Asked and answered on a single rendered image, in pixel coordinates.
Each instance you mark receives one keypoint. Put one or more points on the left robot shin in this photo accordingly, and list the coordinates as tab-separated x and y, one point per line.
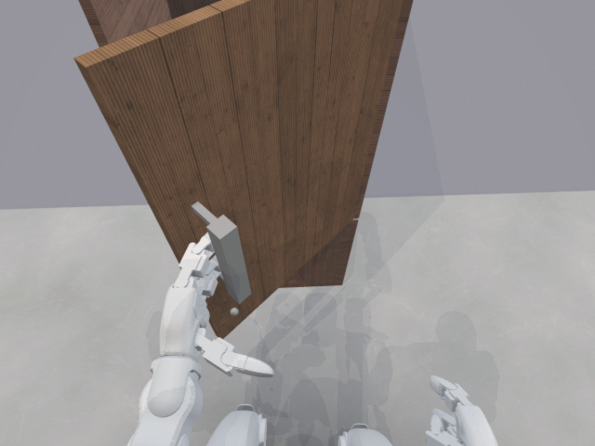
245	407

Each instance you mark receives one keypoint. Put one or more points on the robot left forearm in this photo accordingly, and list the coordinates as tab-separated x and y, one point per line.
170	403

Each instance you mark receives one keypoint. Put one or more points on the robot left thigh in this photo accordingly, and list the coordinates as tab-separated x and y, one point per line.
240	428

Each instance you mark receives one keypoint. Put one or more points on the handle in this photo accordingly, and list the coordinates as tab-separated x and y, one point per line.
226	242

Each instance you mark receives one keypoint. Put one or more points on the left robot hand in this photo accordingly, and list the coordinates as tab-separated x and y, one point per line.
185	308

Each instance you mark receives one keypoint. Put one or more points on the right robot hand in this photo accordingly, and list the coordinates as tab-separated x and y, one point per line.
470	428

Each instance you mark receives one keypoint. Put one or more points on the cupboard door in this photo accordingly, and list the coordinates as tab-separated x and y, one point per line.
260	110

